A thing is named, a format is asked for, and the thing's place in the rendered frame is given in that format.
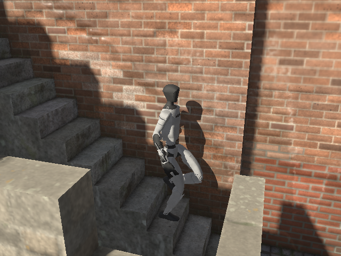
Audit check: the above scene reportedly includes stairs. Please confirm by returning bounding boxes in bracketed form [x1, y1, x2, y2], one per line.
[0, 38, 221, 256]

